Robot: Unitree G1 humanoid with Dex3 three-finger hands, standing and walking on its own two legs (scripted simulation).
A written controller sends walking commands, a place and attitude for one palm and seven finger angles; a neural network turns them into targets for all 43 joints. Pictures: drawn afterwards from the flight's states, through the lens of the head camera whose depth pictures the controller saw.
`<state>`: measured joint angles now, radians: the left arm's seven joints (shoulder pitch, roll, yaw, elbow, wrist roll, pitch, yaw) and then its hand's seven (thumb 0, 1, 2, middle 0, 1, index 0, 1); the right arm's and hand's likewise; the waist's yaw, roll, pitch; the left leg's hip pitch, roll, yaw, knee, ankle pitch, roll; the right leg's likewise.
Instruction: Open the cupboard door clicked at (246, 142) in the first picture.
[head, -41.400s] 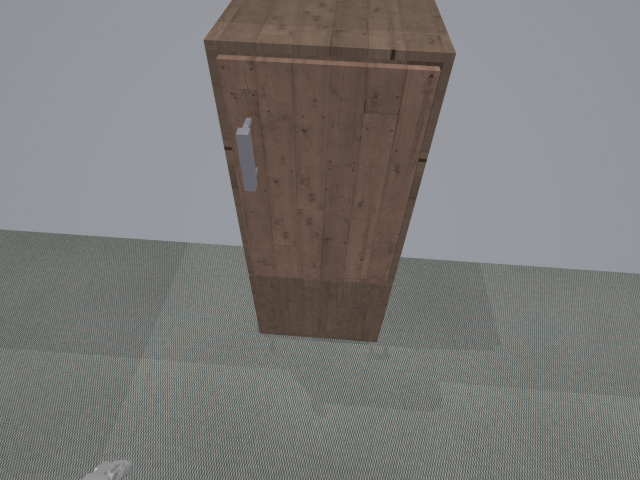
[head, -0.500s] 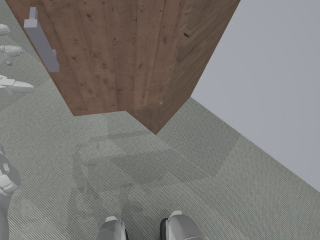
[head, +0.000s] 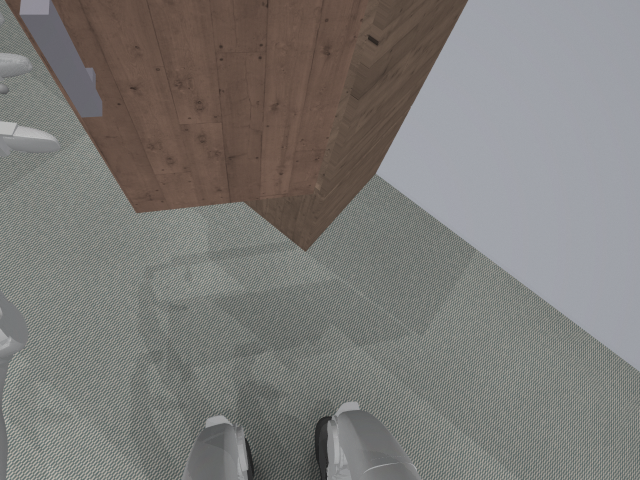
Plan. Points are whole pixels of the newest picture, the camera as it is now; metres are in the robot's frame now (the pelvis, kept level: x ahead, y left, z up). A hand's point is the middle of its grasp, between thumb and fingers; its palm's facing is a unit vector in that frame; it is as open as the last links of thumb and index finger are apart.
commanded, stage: slide the fingers in behind the handle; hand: left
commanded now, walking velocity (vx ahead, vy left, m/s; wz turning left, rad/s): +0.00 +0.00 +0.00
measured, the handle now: (68, 50) +0.58 +0.22 +0.10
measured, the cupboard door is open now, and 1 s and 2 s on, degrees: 50 50 50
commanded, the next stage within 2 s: close the thumb around the handle in 1.64 s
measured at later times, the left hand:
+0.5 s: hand (31, 94) +0.52 +0.25 +0.09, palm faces +0.07 -1.00 +0.01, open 14.0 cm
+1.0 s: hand (68, 90) +0.53 +0.22 +0.09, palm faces +0.07 -1.00 +0.01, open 14.0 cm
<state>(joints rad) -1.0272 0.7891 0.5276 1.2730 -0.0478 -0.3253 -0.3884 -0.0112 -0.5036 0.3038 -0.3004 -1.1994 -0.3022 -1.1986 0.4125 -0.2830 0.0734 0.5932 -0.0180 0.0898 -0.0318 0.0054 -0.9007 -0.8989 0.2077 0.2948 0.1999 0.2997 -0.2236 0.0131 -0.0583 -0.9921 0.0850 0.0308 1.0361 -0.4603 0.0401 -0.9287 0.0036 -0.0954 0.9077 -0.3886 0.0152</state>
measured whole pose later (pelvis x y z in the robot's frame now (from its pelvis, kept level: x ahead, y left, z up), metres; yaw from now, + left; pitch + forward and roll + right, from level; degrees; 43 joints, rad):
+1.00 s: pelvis +0.00 -0.01 +0.00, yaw +0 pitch +22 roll -4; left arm -0.98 0.61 0.45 1.24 -0.08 -0.36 -0.27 -0.01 -0.50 0.30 -0.30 -1.20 -0.30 -1.20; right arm 0.43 -0.26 0.05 0.62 -0.02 0.08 0.00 0.01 -0.90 -0.90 0.21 0.29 0.20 0.30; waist -0.20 0.03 -0.08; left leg -0.94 0.08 0.03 1.01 -0.46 0.03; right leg -0.88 0.01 -0.09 0.90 -0.40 0.01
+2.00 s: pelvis +0.00 -0.01 +0.00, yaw +1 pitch +21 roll -4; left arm -0.98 0.55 0.42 1.23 -0.05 -0.38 -0.19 -0.01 -0.21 0.43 -0.32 -1.23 -0.32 -1.23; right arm 0.42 -0.27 0.04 0.63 -0.03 0.07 0.01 0.01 -0.90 -0.90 0.21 0.29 0.20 0.30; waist -0.20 0.03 -0.08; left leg -0.93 0.08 0.03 1.01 -0.45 0.02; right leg -0.89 0.00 -0.09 0.92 -0.40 0.00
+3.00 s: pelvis +0.02 -0.01 +0.02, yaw -1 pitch +17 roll -3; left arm -0.52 0.33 0.33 0.78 -0.16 -0.36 -0.16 0.01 0.70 0.74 -0.34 -1.34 -0.33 -1.34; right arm 0.42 -0.25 0.00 0.58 0.01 0.09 0.04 0.01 -0.90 -0.90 0.21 0.29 0.20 0.30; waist -0.13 0.04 -0.14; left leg -0.76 0.08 0.08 0.91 -0.46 0.03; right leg -0.74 0.01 -0.04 0.83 -0.39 0.01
